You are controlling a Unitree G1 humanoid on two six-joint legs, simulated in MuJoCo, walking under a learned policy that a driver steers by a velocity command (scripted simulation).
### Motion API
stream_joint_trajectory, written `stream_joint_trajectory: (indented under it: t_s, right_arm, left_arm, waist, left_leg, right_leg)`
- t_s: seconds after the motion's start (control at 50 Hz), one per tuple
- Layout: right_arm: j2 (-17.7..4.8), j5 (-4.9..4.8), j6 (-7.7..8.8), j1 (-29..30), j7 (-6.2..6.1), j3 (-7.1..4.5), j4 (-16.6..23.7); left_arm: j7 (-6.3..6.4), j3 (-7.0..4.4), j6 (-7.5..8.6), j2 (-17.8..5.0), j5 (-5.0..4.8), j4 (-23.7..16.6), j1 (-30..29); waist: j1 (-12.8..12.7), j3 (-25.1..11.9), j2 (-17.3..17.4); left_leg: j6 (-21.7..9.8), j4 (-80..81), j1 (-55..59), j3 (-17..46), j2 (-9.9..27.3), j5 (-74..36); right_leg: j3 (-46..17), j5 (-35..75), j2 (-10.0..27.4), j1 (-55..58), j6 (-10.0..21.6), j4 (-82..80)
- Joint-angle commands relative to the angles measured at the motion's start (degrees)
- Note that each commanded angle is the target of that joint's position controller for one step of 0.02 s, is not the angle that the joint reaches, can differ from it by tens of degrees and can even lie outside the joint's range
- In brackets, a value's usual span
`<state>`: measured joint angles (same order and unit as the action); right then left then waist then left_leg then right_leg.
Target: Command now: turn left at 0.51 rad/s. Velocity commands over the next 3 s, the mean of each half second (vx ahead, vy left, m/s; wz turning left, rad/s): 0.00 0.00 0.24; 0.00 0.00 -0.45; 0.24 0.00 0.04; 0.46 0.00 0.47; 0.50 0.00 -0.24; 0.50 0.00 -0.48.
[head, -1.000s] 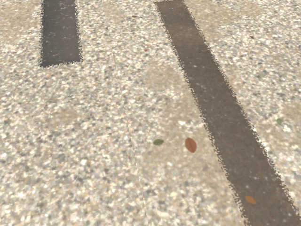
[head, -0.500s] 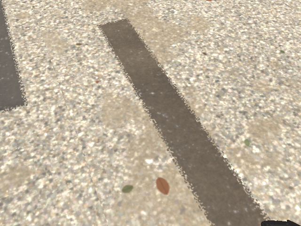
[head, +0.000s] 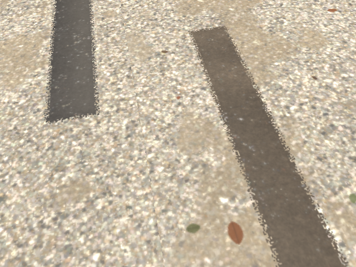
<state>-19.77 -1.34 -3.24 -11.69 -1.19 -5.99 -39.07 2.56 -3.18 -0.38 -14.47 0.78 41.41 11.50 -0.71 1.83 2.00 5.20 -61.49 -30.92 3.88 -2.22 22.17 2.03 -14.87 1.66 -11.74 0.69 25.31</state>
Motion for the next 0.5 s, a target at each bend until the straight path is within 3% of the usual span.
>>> stream_joint_trajectory:
  t_s: [0.02, 0.06, 0.12, 0.16, 0.18, 0.2, 0.22, 0.24, 0.26, 0.28, 0.32, 0.34, 0.4, 0.46, 0.5]
  right_arm:
    - [-0.9, -0.11, 0.63, 5.42, 0.93, 0.72, 7.08]
    - [-0.91, 0.01, 0.64, 5.95, 1.68, 0.99, 8.19]
    - [-2.42, -0.1, 0.27, 5.03, 2.31, 0.37, 8.76]
    - [-2.45, -0.01, 0.02, 2.47, 2.59, -0.07, 8.29]
    - [-2.97, 0.25, 0.1, 0.24, 2.33, -0.48, 7.5]
    - [-6.27, 0.33, 0.26, -2.4, 1.62, -1.55, 7.32]
    - [-12.83, 1.28, 0.47, -3.12, 0.57, -2.48, 8.9]
    - [-9.33, 2.76, 1.78, -5.12, 1.23, -1.31, 8.51]
    - [-6.71, 2.94, 2.87, -2.72, 1.58, -0.27, 7.92]
    - [-4.02, 2.36, 3.5, 1.12, 1.51, 0.54, 7.29]
    - [-0.81, 1.81, 3.86, 5.91, 1.28, 2.03, 6.51]
    - [0.36, 2.33, 4.03, 6.55, 1.15, 2.57, 5.74]
    - [0.0, 3.12, 4.23, 7.23, 0.67, 2.44, 4.03]
    - [-4.31, 2.64, 3.33, 5.83, 0.02, 1.04, 2.46]
    - [-5.06, 2.16, 2.78, 5.68, -0.28, 0.63, 1.91]
  left_arm:
    - [0.51, -2.88, -0.17, -10.54, -0.18, -3.19, 0.24]
    - [0.18, -3.54, -0.44, -12.31, -0.46, -3.26, -0.24]
    - [-0.61, -4.05, -0.22, -13.43, -1.41, -2.94, -0.6]
    - [-0.9, -4.14, 0.18, -13.47, -2.57, -2.73, -2.07]
    - [-1.05, -3.78, 0.51, -12.24, -2.91, -1.89, -0.86]
    - [-1.34, -3.07, 0.91, -9.88, -1.7, -0.96, 2.11]
    - [-1.9, -1.0, 1.29, -4.98, 2.01, -3.74, 1.61]
    - [-1.5, -1.92, 1.27, -8.18, 0.75, -4.33, -3.18]
    - [-1.33, -2.5, 0.67, -10.09, -1.14, -3.79, -4.14]
    - [-1.14, -2.47, 0.14, -9.5, -1.58, -2.7, -3.24]
    - [-0.69, -2.41, -0.87, -8.81, -0.76, -0.28, -0.57]
    - [-0.87, -2.15, -1.06, -7.93, -0.87, 0.75, 1.43]
    - [-1.24, -1.12, -1.18, -6.35, -1.36, 1.01, 0.73]
    - [-1.13, -1.55, -1.44, -8.97, -1.62, -0.68, -1.29]
    - [-1.07, -1.74, -1.61, -9.29, -1.82, -1.2, -1.24]
  waist:
    - [-2.34, -3.76, -11.15]
    - [-2.54, -4.28, -12.0]
    - [-2.12, -4.44, -12.86]
    - [0.09, -4.65, -12.2]
    - [1.13, -5.41, -10.33]
    - [1.47, -8.35, -2.5]
    - [-0.01, -10.38, 16.4]
    - [4.95, -14.58, 10.85]
    - [3.99, -11.33, 6.28]
    - [2.05, -9.05, 4.98]
    - [-0.33, -7.44, 4.23]
    - [-1.37, -7.69, 4.86]
    - [-0.13, -6.19, 5.7]
    - [1.78, -4.0, 5.67]
    - [2.2, -2.56, 5.01]
  left_leg:
    - [1.16, 6.94, -4.81, -2.27, 2.96, -0.4]
    - [0.31, 12.59, 0.45, -4.47, 3.58, 0.38]
    - [-1.65, 20.19, 5.72, -7.08, 2.81, -0.72]
    - [-4.26, 30.12, 11.33, -8.51, 1.78, -7.07]
    - [-6.21, 37.14, 17.83, -7.93, 0.49, -13.51]
    - [-8.77, 39.75, 29.16, -0.58, 4.73, -28.6]
    - [-17.51, 36.53, 39.57, 20.12, 21.59, -57.3]
    - [-26.48, 38.35, 34.0, 23.31, 26.53, -54.61]
    - [-24.77, 39.28, 30.82, 16.84, 23.04, -48.65]
    - [-21.16, 39.68, 28.37, 12.1, 19.05, -42.14]
    - [-17.93, 40.64, 22.91, 6.25, 15.34, -39.88]
    - [-17.47, 41.29, 20.91, 3.71, 14.07, -39.63]
    - [-17.08, 42.53, 20.2, 1.08, 13.34, -31.54]
    - [-19.39, 43.19, 21.42, 4.75, 16.98, -24.63]
    - [-20.31, 43.67, 22.27, 6.7, 19.11, -22.48]
  right_leg:
    - [-7.95, 28.45, 14.02, 11.09, 11.61, -5.06]
    - [-6.38, 29.31, 15.02, 9.14, 11.72, -4.95]
    - [-5.14, 29.32, 16.08, 8.01, 11.07, -3.28]
    - [-3.33, 27.81, 15.73, 6.64, 8.78, 0.55]
    - [-1.42, 24.35, 13.83, 3.61, 6.25, 4.61]
    - [2.99, 15.04, 10.24, -4.19, 1.63, 13.81]
    - [6.09, -21.92, 2.7, -21.77, -4.33, 31.64]
    - [-2.76, -26.54, 0.63, -23.79, -5.25, 40.72]
    - [-4.31, -22.94, 2.36, -23.48, -4.96, 43.47]
    - [-4.89, -18.86, 3.25, -22.88, -4.6, 41.28]
    - [-5.0, -11.46, 3.76, -17.06, -5.41, 36.99]
    - [-4.65, -8.67, 3.28, -13.25, -5.82, 34.59]
    - [-3.92, -6.36, 3.08, -8.38, -6.02, 22.86]
    - [-2.82, -9.66, 2.36, -10.09, -5.35, 20.83]
    - [-2.56, -11.46, 2.42, -12.47, -4.82, 21.99]
